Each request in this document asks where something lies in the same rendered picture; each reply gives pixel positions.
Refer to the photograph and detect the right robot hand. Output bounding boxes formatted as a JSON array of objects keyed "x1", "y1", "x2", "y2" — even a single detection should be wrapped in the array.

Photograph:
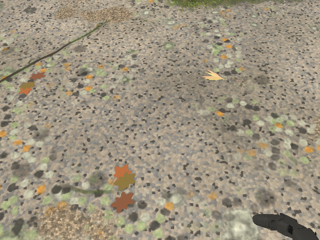
[{"x1": 252, "y1": 213, "x2": 319, "y2": 240}]

